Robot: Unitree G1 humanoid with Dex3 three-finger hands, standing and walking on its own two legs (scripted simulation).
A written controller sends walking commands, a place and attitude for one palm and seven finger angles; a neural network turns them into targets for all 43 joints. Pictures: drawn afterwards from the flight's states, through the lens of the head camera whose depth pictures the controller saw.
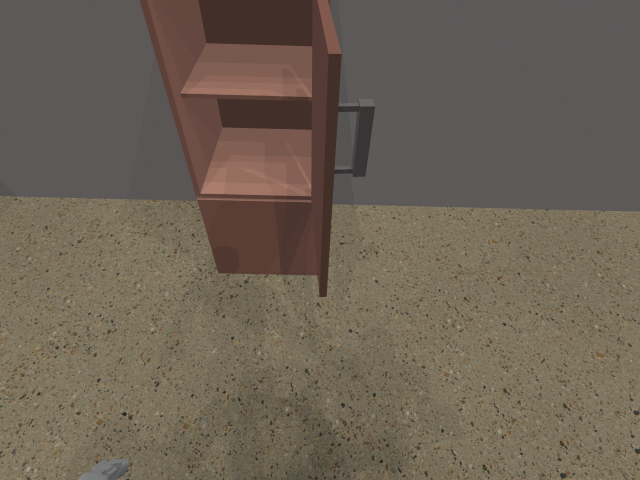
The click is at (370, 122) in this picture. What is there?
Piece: cupboard door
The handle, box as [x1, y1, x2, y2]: [334, 99, 374, 176]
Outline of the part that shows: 372,99 358,99 357,103 339,103 338,111 356,111 357,116 352,165 335,166 334,173 351,172 353,176 365,175 374,110 374,104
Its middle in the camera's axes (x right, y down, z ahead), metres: +0.05 -0.17 +0.68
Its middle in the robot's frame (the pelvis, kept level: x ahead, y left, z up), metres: +0.64 -0.02 +0.09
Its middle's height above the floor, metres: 0.86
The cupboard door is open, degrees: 95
